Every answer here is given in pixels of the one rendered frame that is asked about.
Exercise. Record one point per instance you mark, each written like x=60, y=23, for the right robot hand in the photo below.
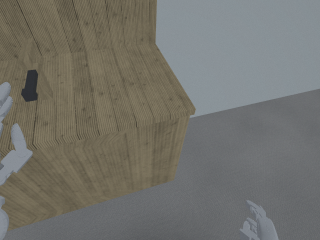
x=264, y=229

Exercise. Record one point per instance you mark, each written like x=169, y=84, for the tap lever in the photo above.
x=29, y=92

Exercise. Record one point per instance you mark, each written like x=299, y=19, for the left robot hand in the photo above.
x=17, y=158

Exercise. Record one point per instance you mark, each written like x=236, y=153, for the counter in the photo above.
x=110, y=117

